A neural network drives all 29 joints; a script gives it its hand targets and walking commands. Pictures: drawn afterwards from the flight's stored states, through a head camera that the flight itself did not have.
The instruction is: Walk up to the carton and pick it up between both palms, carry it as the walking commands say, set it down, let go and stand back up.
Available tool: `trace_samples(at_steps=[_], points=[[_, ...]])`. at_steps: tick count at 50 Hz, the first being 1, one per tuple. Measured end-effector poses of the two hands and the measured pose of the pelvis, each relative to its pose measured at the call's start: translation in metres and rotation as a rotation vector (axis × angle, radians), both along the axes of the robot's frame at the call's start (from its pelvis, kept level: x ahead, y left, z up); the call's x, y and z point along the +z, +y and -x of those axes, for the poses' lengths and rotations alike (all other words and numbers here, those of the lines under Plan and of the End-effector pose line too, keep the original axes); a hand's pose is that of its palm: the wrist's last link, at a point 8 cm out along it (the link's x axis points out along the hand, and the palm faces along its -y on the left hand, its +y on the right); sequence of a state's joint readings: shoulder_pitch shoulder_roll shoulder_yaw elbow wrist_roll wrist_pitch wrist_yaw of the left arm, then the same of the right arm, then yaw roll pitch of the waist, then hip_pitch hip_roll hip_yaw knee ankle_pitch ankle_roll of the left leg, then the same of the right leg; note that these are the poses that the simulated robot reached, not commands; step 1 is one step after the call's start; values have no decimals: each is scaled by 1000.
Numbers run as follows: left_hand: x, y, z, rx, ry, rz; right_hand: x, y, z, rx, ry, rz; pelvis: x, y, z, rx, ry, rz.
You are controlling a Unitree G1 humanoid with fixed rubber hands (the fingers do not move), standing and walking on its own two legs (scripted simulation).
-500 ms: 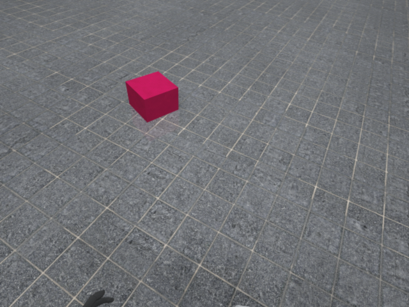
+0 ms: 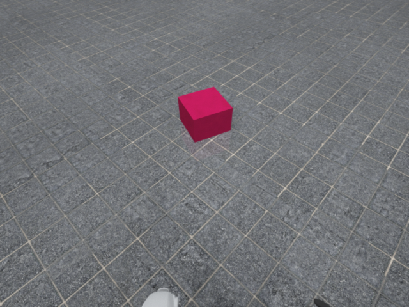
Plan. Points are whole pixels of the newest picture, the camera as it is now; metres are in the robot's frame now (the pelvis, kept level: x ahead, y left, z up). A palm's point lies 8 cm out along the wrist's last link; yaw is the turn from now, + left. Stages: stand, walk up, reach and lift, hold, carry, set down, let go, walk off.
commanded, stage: walk up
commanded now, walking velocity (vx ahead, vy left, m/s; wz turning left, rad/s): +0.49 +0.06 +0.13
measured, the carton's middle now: (204, 113) +1.48 +0.11 -0.67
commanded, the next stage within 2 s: none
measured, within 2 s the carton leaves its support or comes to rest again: neither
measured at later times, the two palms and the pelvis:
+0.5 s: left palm (106, 205) +0.39 +0.31 -0.13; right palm (296, 297) +0.20 -0.17 -0.12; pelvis +0.28 +0.06 +0.00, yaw +1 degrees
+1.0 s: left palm (126, 183) +0.47 +0.27 -0.13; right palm (278, 149) +0.64 -0.19 -0.14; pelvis +0.53 +0.04 +0.00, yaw +2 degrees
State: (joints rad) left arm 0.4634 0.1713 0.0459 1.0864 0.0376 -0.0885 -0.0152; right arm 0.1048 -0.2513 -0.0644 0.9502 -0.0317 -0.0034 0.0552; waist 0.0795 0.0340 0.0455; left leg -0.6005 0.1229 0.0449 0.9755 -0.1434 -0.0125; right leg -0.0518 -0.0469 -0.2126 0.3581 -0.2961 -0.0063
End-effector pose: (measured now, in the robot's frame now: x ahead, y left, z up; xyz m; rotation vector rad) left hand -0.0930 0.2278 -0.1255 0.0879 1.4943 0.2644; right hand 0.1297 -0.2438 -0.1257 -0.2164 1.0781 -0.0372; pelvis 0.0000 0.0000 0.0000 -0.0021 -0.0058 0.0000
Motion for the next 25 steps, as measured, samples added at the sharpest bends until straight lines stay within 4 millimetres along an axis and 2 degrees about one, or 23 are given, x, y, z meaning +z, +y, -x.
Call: trace_samples(at_steps=[2, 5, 8, 10, 11, 13, 18, 22, 25], points=[[-1, -6, 1, 41, 54, 27, 4, 19, -46, 39, -38, -18, -1, 6, -23, 4, 3, 0], [-8, -9, -15, 90, 104, 63, 5, 51, -110, 96, -81, -38, -7, 19, -60, 16, 14, 4], [-24, 0, -47, 117, 132, 90, -1, 80, -166, 126, -125, -34, -20, 36, -102, 15, 27, 10], [-35, 13, -82, 98, 129, 102, -7, 90, -188, 109, -147, -13, -28, 49, -124, 12, 21, 4], [-39, 21, -106, 77, 104, 100, -9, 92, -191, 91, -139, -5, -28, 53, -133, 7, 14, 3], [-42, 40, -164, 23, 27, 84, -13, 90, -181, 36, -85, 5, -25, 60, -152, -5, 1, -1], [-31, 77, -317, -130, -178, 33, -10, 75, -127, -127, 105, 33, -9, 69, -203, -6, -14, 5], [-13, 87, -423, -194, -320, 9, -2, 70, -86, -215, 275, 53, 0, 68, -244, 12, -14, 14], [-4, 81, -488, -226, -389, 17, 4, 71, -71, -260, 377, 54, 3, 64, -276, 21, -11, 17]])
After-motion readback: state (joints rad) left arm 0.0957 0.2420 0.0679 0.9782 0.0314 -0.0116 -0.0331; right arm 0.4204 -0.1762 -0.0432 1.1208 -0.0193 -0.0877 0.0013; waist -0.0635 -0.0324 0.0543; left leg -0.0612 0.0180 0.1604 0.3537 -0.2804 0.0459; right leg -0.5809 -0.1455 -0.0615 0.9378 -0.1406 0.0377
